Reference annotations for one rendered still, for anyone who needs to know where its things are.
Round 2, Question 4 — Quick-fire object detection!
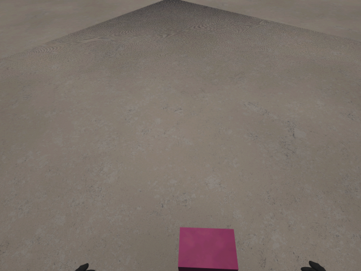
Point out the carton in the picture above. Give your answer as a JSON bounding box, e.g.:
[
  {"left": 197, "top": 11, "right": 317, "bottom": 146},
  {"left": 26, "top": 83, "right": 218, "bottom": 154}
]
[{"left": 178, "top": 227, "right": 239, "bottom": 271}]

